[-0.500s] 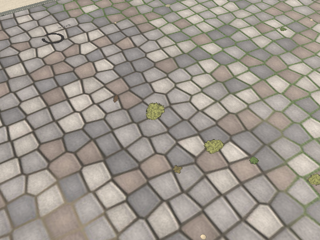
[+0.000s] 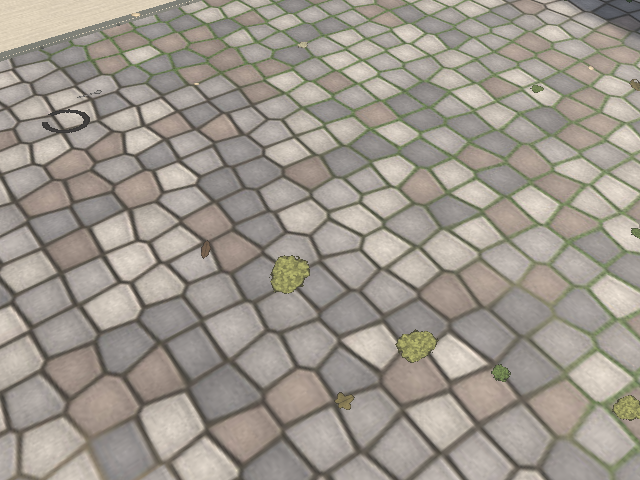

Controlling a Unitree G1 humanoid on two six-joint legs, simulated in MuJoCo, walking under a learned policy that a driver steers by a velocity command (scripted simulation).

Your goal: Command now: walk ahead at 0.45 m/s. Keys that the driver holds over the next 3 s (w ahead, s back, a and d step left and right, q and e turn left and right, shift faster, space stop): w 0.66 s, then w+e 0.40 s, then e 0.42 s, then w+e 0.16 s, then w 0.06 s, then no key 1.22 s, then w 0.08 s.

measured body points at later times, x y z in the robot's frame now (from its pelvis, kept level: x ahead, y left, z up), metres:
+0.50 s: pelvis +0.27 -0.09 +0.00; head +0.28 -0.10 +0.45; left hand +0.29 +0.17 -0.14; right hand +0.39 -0.36 -0.13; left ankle +0.33 +0.08 -0.67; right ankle +0.28 -0.16 -0.75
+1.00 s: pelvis +0.56 -0.02 -0.01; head +0.58 -0.02 +0.44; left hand +0.64 +0.25 -0.15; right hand +0.62 -0.30 -0.13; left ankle +0.61 +0.07 -0.75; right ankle +0.51 -0.17 -0.66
